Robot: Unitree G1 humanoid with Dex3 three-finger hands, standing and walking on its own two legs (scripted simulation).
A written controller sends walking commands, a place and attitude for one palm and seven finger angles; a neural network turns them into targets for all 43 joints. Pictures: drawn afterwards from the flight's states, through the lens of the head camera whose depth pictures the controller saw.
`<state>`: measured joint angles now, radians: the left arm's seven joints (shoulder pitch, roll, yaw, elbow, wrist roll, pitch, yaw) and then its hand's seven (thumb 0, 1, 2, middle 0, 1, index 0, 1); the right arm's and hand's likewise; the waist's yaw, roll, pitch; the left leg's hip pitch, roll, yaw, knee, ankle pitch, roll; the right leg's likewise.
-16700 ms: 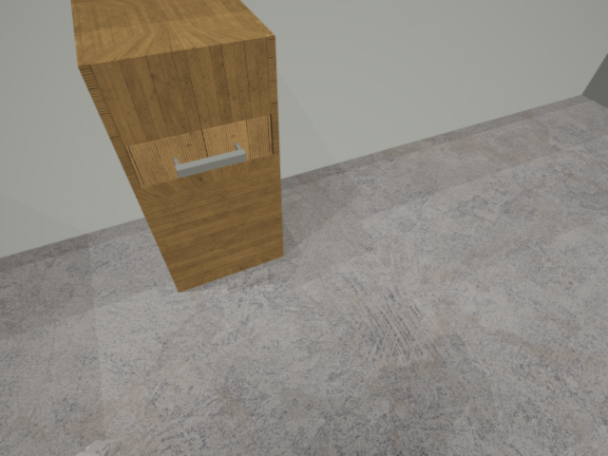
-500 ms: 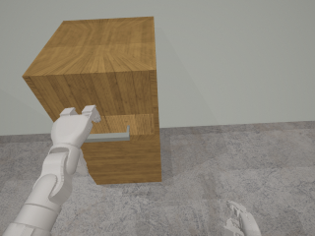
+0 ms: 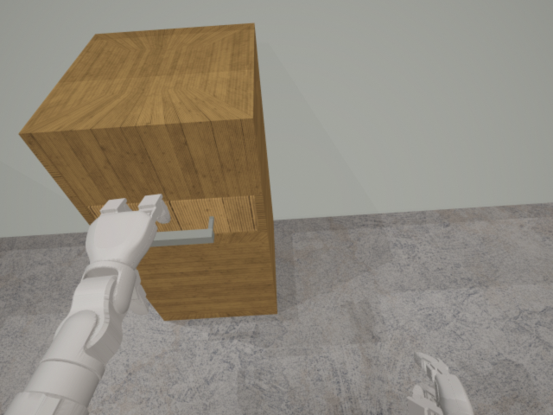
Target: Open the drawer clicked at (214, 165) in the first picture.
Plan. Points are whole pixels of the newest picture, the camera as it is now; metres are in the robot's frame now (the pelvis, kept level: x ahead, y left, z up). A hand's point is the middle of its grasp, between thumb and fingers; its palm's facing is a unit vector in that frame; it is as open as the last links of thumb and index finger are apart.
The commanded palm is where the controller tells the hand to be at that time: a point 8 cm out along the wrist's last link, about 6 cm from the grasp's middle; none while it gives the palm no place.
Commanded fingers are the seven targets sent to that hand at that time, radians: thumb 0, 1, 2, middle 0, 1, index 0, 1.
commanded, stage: move the hooked fingers above the handle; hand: left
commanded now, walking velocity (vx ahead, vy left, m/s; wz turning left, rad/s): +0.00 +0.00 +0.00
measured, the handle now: (175, 230) +0.52 +0.33 -0.16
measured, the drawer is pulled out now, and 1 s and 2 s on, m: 0.00 0.00 0.00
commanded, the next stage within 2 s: none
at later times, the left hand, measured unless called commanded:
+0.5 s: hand (148, 242) +0.37 +0.28 +0.00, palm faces -0.03 -0.01 -1.00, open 13.8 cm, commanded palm +0.36 +0.29 +0.05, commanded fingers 0.00 -0.50 0.30 -0.30 -1.20 -0.30 -1.20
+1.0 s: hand (150, 239) +0.42 +0.32 -0.06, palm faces -0.02 +0.01 -1.00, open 13.8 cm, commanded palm +0.41 +0.30 -0.01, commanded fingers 0.00 -0.50 0.30 -0.30 -1.20 -0.30 -1.20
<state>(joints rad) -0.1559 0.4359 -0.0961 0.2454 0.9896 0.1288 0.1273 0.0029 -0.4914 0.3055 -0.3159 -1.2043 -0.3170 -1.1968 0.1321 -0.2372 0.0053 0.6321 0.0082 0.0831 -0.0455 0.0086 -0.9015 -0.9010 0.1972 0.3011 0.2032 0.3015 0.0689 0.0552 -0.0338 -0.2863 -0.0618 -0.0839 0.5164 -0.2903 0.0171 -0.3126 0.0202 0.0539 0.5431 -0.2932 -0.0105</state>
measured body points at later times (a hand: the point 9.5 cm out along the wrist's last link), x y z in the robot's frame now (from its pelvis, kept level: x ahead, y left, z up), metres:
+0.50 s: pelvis +0.00 -0.01 -0.03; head +0.08 -0.02 +0.42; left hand +0.37 +0.28 +0.05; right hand +0.11 -0.29 -0.15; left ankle -0.02 +0.11 -0.73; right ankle -0.01 -0.12 -0.73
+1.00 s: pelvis -0.02 +0.03 -0.06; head +0.09 +0.03 +0.38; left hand +0.41 +0.31 +0.00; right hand +0.03 -0.25 -0.18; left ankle -0.02 +0.11 -0.73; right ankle -0.01 -0.12 -0.73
